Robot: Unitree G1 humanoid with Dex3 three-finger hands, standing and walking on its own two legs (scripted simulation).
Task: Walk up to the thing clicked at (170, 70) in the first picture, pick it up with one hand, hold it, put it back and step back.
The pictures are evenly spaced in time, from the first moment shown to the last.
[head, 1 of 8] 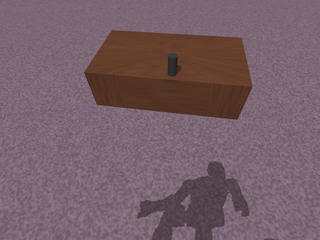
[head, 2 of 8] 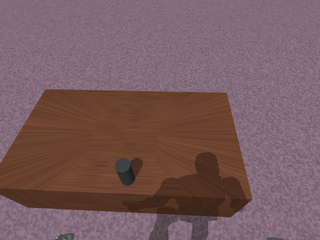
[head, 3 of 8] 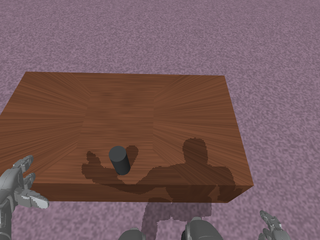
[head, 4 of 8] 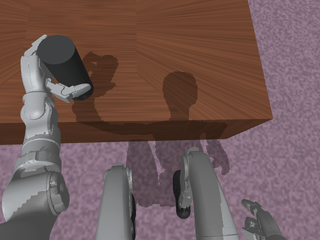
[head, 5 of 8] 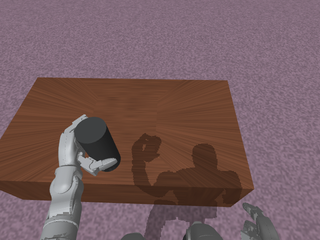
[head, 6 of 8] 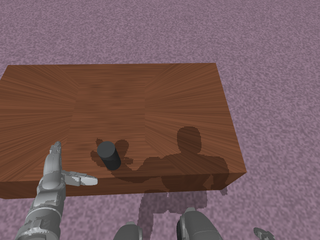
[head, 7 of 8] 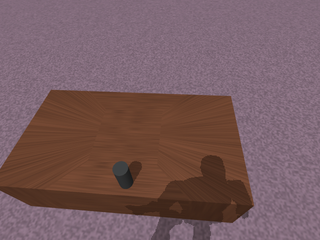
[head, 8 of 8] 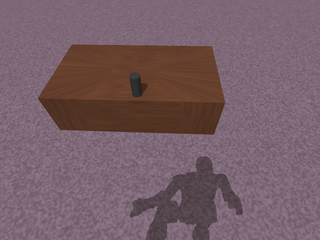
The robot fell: no
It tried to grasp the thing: yes
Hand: left
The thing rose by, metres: 0.37
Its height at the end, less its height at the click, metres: +0.00
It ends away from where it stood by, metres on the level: 0.01
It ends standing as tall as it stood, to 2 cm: yes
